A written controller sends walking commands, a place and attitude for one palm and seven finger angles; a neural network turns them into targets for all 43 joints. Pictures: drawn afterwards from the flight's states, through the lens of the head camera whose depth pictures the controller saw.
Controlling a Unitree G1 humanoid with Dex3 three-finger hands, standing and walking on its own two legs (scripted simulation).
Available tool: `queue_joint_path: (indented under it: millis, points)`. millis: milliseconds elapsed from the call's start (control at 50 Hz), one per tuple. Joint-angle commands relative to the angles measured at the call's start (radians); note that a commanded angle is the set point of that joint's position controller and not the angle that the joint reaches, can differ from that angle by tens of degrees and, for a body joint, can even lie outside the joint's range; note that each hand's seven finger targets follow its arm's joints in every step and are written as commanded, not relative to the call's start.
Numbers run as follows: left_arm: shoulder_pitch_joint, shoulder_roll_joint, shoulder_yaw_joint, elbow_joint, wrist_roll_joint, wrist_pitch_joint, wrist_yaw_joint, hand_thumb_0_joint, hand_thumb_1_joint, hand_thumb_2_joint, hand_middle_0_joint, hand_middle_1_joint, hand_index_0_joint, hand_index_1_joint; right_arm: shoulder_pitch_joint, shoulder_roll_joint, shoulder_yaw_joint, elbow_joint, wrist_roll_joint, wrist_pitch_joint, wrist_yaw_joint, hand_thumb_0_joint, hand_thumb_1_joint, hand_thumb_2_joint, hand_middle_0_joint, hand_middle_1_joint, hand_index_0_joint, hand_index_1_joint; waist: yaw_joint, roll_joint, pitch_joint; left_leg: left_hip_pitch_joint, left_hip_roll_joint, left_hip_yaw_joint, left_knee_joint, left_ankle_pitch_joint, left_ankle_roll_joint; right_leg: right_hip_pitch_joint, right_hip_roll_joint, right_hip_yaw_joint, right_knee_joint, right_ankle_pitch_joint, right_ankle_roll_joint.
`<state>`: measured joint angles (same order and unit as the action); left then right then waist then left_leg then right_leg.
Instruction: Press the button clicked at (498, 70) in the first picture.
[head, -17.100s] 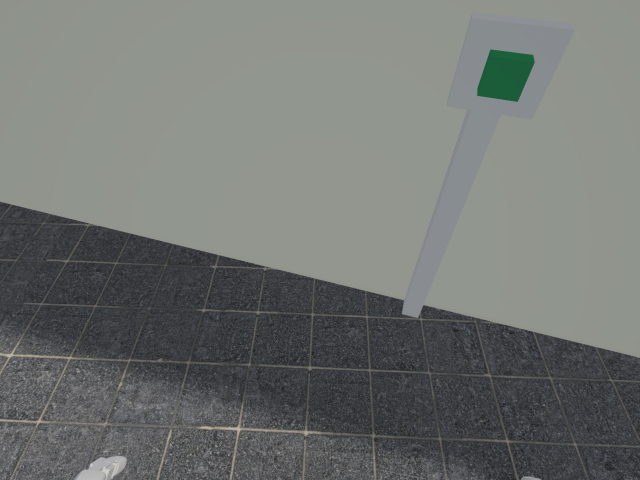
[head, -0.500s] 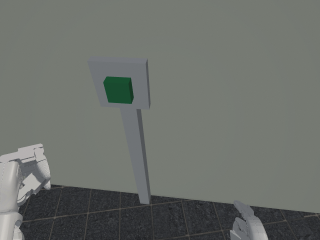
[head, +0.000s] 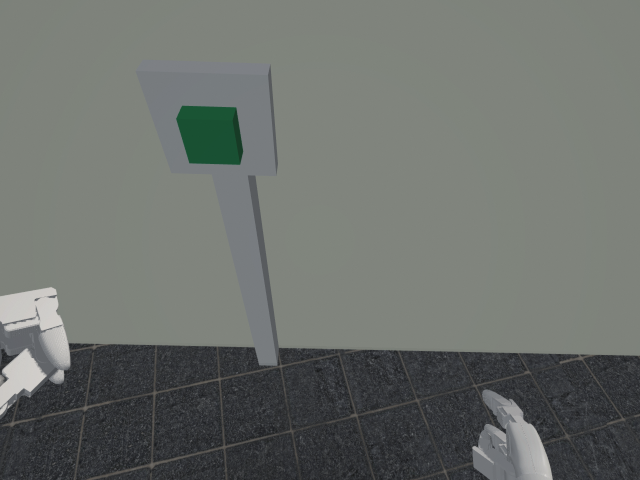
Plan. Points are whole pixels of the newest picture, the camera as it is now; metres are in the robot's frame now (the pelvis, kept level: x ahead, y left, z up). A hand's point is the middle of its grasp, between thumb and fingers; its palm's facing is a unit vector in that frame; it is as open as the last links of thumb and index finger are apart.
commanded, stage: step back with the hand held close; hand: left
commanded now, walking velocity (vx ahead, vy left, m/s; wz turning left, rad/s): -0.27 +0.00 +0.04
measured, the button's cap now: (212, 134) +0.52 +0.18 +0.15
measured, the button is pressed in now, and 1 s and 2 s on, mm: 0 0 0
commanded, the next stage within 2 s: stop stepping back and stand still in 0.72 s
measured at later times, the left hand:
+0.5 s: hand out of the picture +0.11 +0.26 +0.16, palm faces +0.43 -0.80 -0.42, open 3.1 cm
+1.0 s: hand out of the picture +0.01 +0.23 +0.17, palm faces +0.32 -0.83 -0.45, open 3.1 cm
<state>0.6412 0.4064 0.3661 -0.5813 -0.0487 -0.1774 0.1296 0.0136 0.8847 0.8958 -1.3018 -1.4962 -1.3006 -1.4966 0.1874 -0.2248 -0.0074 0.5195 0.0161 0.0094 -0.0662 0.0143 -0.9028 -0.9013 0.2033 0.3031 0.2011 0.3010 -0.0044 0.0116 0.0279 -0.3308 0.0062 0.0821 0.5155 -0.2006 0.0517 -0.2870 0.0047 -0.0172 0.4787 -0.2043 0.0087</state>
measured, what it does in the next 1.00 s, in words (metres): walks backwards: right foot, then left foot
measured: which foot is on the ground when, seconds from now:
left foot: down 0.00-0.82, up 0.84-0.98, down 1.00-1.00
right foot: down 0.00-0.44, up 0.46-0.78, down 0.80-1.00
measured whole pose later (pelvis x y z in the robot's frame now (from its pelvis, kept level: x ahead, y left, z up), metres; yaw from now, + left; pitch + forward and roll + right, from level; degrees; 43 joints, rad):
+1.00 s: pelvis -0.18 -0.01 +0.00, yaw -2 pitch +2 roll -1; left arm 0.68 0.41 0.38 -0.60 -0.05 -0.22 0.15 0.01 0.88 0.90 -1.31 -1.50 -1.31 -1.50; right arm 0.26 -0.23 0.00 0.61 0.01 -0.07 -0.08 0.01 -0.90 -0.90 0.21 0.30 0.20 0.30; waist -0.01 -0.02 -0.06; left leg -0.35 0.00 0.02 0.55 -0.21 0.01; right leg -0.20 0.01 -0.01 0.51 -0.34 -0.01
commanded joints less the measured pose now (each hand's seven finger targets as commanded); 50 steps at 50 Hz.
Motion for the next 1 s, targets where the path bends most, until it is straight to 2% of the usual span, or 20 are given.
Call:
queue_joint_path:
  millis: [0, 140, 200, 240, 280, 320, 360, 380, 420, 460, 500, 540, 600, 720, 740, 780, 820, 880, 940, 980]
  points:
    - [-0.001, 0.138, 0.124, -0.211, 0.007, -0.083, 0.030, 0.000, 0.900, 0.900, -1.300, -1.500, -1.300, -1.500, -0.079, -0.124, -0.045, -0.158, -0.008, -0.073, -0.013, 0.000, -0.900, -0.900, 0.200, 0.300, 0.200, 0.300, 0.007, 0.047, -0.108, -0.120, 0.116, -0.180, -0.152, -0.169, 0.022, 0.099, -0.049, 0.110, -0.020, 0.002, -0.015]
    - [-0.037, 0.116, 0.137, -0.227, 0.037, -0.124, 0.038, 0.000, 0.900, 0.900, -1.300, -1.500, -1.300, -1.500, -0.061, -0.135, -0.045, -0.156, -0.014, -0.128, -0.017, 0.000, -0.900, -0.900, 0.200, 0.300, 0.200, 0.300, 0.010, 0.156, -0.103, -0.383, 0.191, -0.272, -0.266, -0.472, 0.064, 0.255, 0.016, 0.067, 0.189, -0.034, -0.001]
    - [-0.047, 0.129, 0.156, -0.215, 0.038, -0.132, 0.035, 0.000, 0.900, 0.900, -1.300, -1.500, -1.300, -1.500, -0.056, -0.124, -0.046, -0.149, -0.014, -0.141, -0.018, 0.000, -0.900, -0.900, 0.200, 0.300, 0.200, 0.300, 0.011, 0.101, -0.094, -0.425, 0.178, -0.265, -0.216, -0.475, 0.067, 0.259, 0.012, 0.113, 0.195, -0.027, -0.010]
    - [-0.064, 0.121, 0.143, -0.215, 0.032, -0.134, 0.031, 0.000, 0.900, 0.900, -1.300, -1.500, -1.300, -1.500, -0.039, -0.121, -0.051, -0.141, -0.016, -0.142, -0.011, 0.000, -0.900, -0.900, 0.200, 0.300, 0.200, 0.300, 0.002, -0.016, -0.070, -0.326, 0.096, -0.198, -0.074, -0.448, 0.032, 0.088, -0.050, 0.228, 0.036, -0.166, -0.047]
    - [-0.104, 0.132, 0.126, -0.235, 0.022, -0.135, 0.038, 0.000, 0.900, 0.900, -1.300, -1.500, -1.300, -1.500, -0.021, -0.120, -0.058, -0.106, -0.023, -0.135, -0.004, 0.000, -0.900, -0.900, 0.200, 0.300, 0.200, 0.300, -0.009, -0.151, -0.068, -0.041, 0.003, -0.127, 0.222, -0.285, -0.031, -0.244, -0.202, 0.403, -0.199, -0.335, -0.127]
    - [-0.130, 0.118, 0.094, -0.210, 0.022, -0.125, 0.052, 0.000, 0.900, 0.900, -1.300, -1.500, -1.300, -1.500, -0.029, -0.094, -0.046, -0.084, -0.025, -0.122, 0.004, 0.000, -0.900, -0.900, 0.200, 0.300, 0.200, 0.300, -0.015, -0.228, -0.094, 0.050, -0.012, -0.124, 0.368, -0.189, -0.042, -0.289, -0.286, 0.380, -0.228, -0.203, -0.159]
    - [-0.129, 0.138, 0.113, -0.222, 0.025, -0.124, 0.056, 0.000, 0.900, 0.900, -1.300, -1.500, -1.300, -1.500, -0.047, -0.086, -0.037, -0.083, -0.025, -0.114, 0.002, 0.000, -0.900, -0.900, 0.200, 0.300, 0.200, 0.300, -0.011, -0.191, -0.084, 0.072, 0.012, -0.140, 0.220, -0.183, -0.036, -0.250, -0.245, 0.290, -0.157, -0.074, -0.126]
    - [-0.134, 0.144, 0.111, -0.235, 0.025, -0.125, 0.055, 0.000, 0.900, 0.900, -1.300, -1.500, -1.300, -1.500, -0.060, -0.094, -0.035, -0.082, -0.025, -0.112, -0.004, 0.000, -0.900, -0.900, 0.200, 0.300, 0.200, 0.300, -0.017, -0.098, -0.064, 0.072, 0.018, -0.137, 0.044, -0.131, -0.032, -0.233, -0.187, 0.235, -0.089, -0.066, -0.089]
    - [-0.107, 0.153, 0.140, -0.296, 0.036, -0.152, 0.054, 0.000, 0.900, 0.900, -1.300, -1.500, -1.300, -1.500, -0.077, -0.132, -0.043, -0.104, -0.029, -0.130, -0.013, 0.000, -0.900, -0.900, 0.200, 0.300, 0.200, 0.300, 0.004, 0.247, -0.107, -0.137, 0.229, -0.370, -0.212, -0.029, 0.062, -0.025, 0.018, 0.073, 0.238, -0.023, 0.003]
    - [-0.066, 0.159, 0.178, -0.267, 0.035, -0.165, 0.045, 0.000, 0.900, 0.900, -1.300, -1.500, -1.300, -1.500, -0.055, -0.105, -0.056, -0.098, -0.046, -0.164, -0.003, 0.000, -0.900, -0.900, 0.200, 0.300, 0.200, 0.300, -0.008, 0.287, -0.159, -0.277, 0.367, -0.518, -0.368, -0.276, 0.141, 0.042, 0.074, 0.095, 0.657, -0.264, 0.009]
    - [-0.069, 0.140, 0.153, -0.300, 0.013, -0.168, 0.045, 0.000, 0.900, 0.900, -1.300, -1.500, -1.300, -1.500, -0.050, -0.098, -0.062, -0.077, -0.050, -0.178, 0.006, 0.000, -0.900, -0.900, 0.200, 0.300, 0.200, 0.300, -0.001, 0.103, -0.153, -0.058, 0.332, -0.427, -0.232, 0.078, 0.132, -0.148, 0.050, 0.114, 0.631, -0.307, 0.003]
    - [-0.009, 0.107, 0.120, -0.280, 0.003, -0.162, 0.040, 0.000, 0.900, 0.900, -1.300, -1.500, -1.300, -1.500, -0.035, -0.098, -0.062, -0.049, -0.043, -0.187, 0.018, 0.000, -0.900, -0.900, 0.200, 0.300, 0.200, 0.300, 0.008, 0.132, -0.201, 0.100, 0.287, -0.326, -0.198, 0.268, 0.104, -0.171, 0.043, 0.058, 0.515, -0.323, 0.012]
    - [-0.030, 0.090, 0.073, -0.269, -0.001, -0.154, 0.030, 0.000, 0.900, 0.900, -1.300, -1.500, -1.300, -1.500, -0.034, -0.095, -0.049, -0.025, -0.041, -0.199, 0.027, 0.000, -0.900, -0.900, 0.200, 0.300, 0.200, 0.300, 0.000, 0.223, -0.204, 0.179, 0.256, -0.277, -0.235, 0.267, 0.074, -0.118, 0.055, 0.003, 0.324, -0.332, 0.015]
    - [-0.008, 0.176, 0.139, -0.276, -0.036, -0.150, 0.008, 0.000, 0.900, 0.900, -1.300, -1.500, -1.300, -1.500, -0.064, -0.096, -0.040, -0.043, -0.047, -0.169, 0.022, 0.000, -0.900, -0.900, 0.200, 0.300, 0.200, 0.300, 0.019, 0.206, -0.244, 0.149, 0.181, -0.185, -0.268, 0.117, -0.024, 0.130, 0.059, -0.054, -0.164, -0.129, -0.022]
    - [-0.008, 0.193, 0.150, -0.286, -0.042, -0.159, 0.002, 0.000, 0.900, 0.900, -1.300, -1.500, -1.300, -1.500, -0.067, -0.093, -0.039, -0.052, -0.044, -0.154, 0.022, 0.000, -0.900, -0.900, 0.200, 0.300, 0.200, 0.300, 0.015, 0.152, -0.222, 0.174, 0.135, -0.135, -0.204, 0.058, -0.049, 0.087, 0.010, -0.021, -0.241, -0.081, -0.038]
    - [-0.006, 0.252, 0.208, -0.273, -0.053, -0.172, 0.016, 0.000, 0.900, 0.900, -1.300, -1.500, -1.300, -1.500, -0.078, -0.068, -0.025, -0.052, -0.040, -0.127, 0.016, 0.000, -0.900, -0.900, 0.200, 0.300, 0.200, 0.300, 0.011, -0.086, -0.224, 0.201, 0.032, -0.046, 0.120, -0.075, -0.091, -0.128, -0.238, 0.156, -0.285, 0.065, -0.109]
    - [0.034, 0.186, 0.163, -0.192, -0.039, -0.125, 0.020, 0.000, 0.900, 0.900, -1.300, -1.500, -1.300, -1.500, -0.090, -0.082, -0.049, -0.057, -0.013, -0.125, 0.006, 0.000, -0.900, -0.900, 0.200, 0.300, 0.200, 0.300, 0.022, -0.230, -0.166, -0.029, -0.024, -0.109, 0.436, -0.202, -0.082, -0.124, -0.325, 0.212, -0.213, 0.189, -0.176]
    - [-0.005, 0.155, 0.139, -0.191, -0.011, -0.083, 0.033, 0.000, 0.900, 0.900, -1.300, -1.500, -1.300, -1.500, -0.126, -0.057, -0.009, -0.087, -0.010, -0.108, -0.010, 0.000, -0.900, -0.900, 0.200, 0.300, 0.200, 0.300, -0.007, -0.123, -0.128, -0.107, 0.014, -0.088, 0.248, -0.125, -0.063, 0.060, -0.255, 0.110, -0.083, 0.469, -0.132]
    - [-0.022, 0.139, 0.111, -0.169, -0.004, -0.083, 0.049, 0.000, 0.900, 0.900, -1.300, -1.500, -1.300, -1.500, -0.065, -0.091, -0.026, -0.075, -0.007, -0.136, -0.025, 0.000, -0.900, -0.900, 0.200, 0.300, 0.200, 0.300, -0.012, -0.092, -0.116, 0.082, 0.010, -0.071, -0.074, 0.051, -0.030, 0.053, -0.203, 0.110, -0.042, 0.346, -0.062]
    - [-0.042, 0.147, 0.100, -0.193, -0.002, -0.097, 0.048, 0.000, 0.900, 0.900, -1.300, -1.500, -1.300, -1.500, -0.059, -0.123, -0.044, -0.089, 0.001, -0.163, -0.028, 0.000, -0.900, -0.900, 0.200, 0.300, 0.200, 0.300, 0.008, -0.033, -0.138, 0.157, 0.094, -0.138, -0.117, 0.252, -0.002, 0.070, -0.111, 0.083, -0.020, 0.208, -0.010]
